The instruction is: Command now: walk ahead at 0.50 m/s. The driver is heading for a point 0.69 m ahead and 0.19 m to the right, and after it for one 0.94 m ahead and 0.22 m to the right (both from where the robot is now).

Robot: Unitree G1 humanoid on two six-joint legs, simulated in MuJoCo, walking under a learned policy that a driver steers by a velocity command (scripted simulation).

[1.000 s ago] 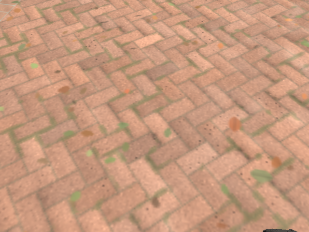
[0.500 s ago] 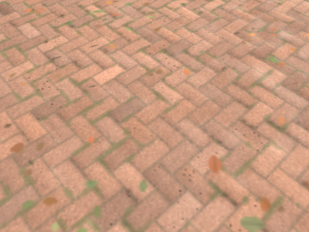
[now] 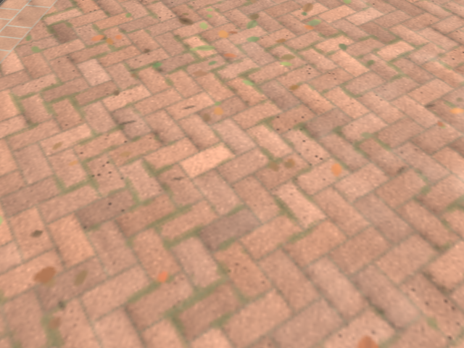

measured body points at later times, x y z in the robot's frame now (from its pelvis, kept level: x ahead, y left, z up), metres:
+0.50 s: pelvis +0.29 +0.05 +0.00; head +0.30 +0.04 +0.45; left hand +0.47 +0.28 -0.12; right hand +0.26 -0.22 -0.14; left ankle +0.22 +0.14 -0.74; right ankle +0.44 -0.15 -0.68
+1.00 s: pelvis +0.57 -0.07 +0.00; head +0.59 -0.10 +0.45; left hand +0.74 +0.17 -0.11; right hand +0.65 -0.39 -0.09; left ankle +0.82 +0.03 -0.69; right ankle +0.49 -0.11 -0.74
